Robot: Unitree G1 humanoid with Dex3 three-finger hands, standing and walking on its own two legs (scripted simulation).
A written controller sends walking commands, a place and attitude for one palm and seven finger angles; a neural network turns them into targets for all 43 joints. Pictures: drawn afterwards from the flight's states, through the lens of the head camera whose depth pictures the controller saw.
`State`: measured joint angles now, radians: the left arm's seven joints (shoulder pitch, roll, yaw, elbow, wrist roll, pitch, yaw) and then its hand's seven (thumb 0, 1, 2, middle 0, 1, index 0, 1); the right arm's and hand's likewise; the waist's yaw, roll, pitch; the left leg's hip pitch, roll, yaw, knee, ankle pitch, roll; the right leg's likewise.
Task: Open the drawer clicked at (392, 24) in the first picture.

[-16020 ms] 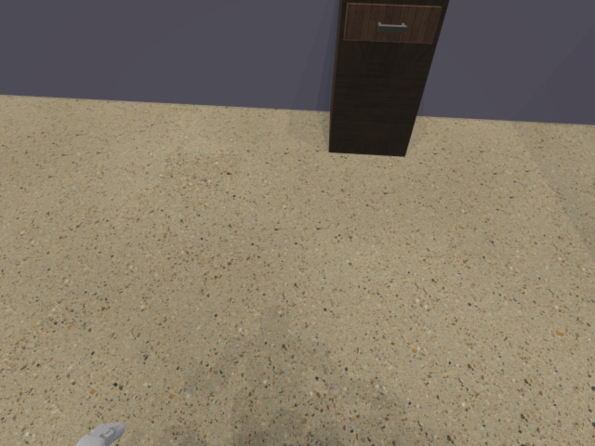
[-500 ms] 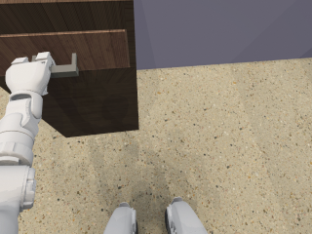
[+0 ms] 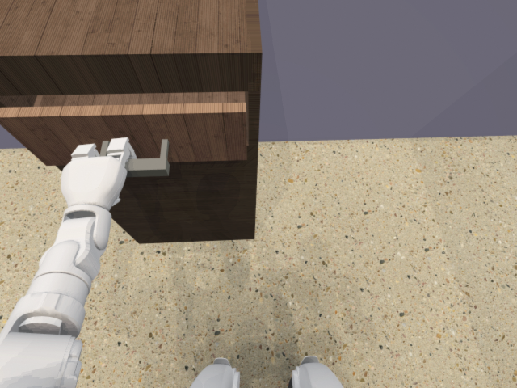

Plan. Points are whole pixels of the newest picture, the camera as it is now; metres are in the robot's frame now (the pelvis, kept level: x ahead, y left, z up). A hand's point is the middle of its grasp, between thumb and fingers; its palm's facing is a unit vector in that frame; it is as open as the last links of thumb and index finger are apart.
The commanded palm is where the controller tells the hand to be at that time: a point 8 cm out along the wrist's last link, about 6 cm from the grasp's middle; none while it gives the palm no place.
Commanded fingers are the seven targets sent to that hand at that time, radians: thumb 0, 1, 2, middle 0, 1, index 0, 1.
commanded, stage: pull the drawer open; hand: left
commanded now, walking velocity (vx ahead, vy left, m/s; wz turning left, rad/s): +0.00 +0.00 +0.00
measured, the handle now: (133, 157) +0.47 +0.24 -0.01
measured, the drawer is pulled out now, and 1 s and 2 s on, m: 0.04 0.05 0.16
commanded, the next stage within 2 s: none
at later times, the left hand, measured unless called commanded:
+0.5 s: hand (110, 192) +0.41 +0.27 -0.03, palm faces -0.09 -0.02 -1.00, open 5.8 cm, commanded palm +0.41 +0.25 +0.01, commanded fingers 0.00 0.90 0.90 -0.40 -1.35 -0.40 -1.35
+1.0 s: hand (109, 202) +0.40 +0.27 -0.04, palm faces -0.08 -0.05 -0.99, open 5.9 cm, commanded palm +0.35 +0.25 +0.01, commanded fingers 0.00 0.90 0.90 -0.40 -1.35 -0.40 -1.35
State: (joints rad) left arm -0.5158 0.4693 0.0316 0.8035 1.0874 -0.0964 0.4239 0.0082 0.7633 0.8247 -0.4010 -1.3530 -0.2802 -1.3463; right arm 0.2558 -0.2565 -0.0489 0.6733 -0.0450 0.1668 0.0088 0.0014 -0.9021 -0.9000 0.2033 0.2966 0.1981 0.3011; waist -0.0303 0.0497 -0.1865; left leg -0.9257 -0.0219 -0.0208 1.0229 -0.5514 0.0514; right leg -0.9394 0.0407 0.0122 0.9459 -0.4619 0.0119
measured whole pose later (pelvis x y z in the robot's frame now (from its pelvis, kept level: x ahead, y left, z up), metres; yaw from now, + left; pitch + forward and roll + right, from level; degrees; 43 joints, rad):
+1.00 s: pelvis -0.04 -0.01 -0.01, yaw -2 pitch +26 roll -2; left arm -0.57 0.56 0.10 0.89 1.06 -0.13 0.37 0.02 0.77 0.80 -0.40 -1.35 -0.27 -1.35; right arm 0.30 -0.26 -0.04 0.70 -0.03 0.12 -0.01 0.00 -0.90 -0.90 0.20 0.30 0.20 0.30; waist -0.08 0.05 -0.17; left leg -1.01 0.00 0.01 1.08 -0.52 0.04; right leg -1.04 0.06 0.03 1.00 -0.42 0.01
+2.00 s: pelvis -0.01 -0.01 +0.01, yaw -1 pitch +21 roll -2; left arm 0.06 0.39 0.06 0.36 1.05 -0.01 0.50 0.02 0.77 0.78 -0.39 -1.35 -0.26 -1.33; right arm 0.23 -0.26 -0.06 0.65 -0.03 0.13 0.01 0.01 -0.90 -0.90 0.20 0.30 0.20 0.30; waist -0.03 0.05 -0.17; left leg -0.80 0.00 0.02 0.97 -0.53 0.04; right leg -0.84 0.05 0.04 0.93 -0.45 0.00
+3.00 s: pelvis -0.03 -0.03 -0.02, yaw +1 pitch +20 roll +0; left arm 0.53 0.38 0.09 0.01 1.08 -0.14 0.59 0.01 0.71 0.86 -0.42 -1.35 -0.25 -1.23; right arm 0.09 -0.24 -0.04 0.57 -0.08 0.10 0.00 0.01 -0.90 -0.90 0.20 0.30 0.20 0.30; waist 0.05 0.03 -0.18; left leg -0.89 -0.02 0.00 1.15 -0.60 0.02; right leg -0.95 0.04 0.02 1.14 -0.54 -0.02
